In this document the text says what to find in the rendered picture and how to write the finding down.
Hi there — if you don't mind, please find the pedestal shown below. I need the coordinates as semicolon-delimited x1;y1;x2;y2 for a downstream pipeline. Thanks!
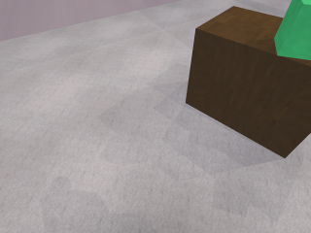
186;6;311;158

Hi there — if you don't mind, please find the carton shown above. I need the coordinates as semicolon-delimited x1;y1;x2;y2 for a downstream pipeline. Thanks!
274;0;311;60

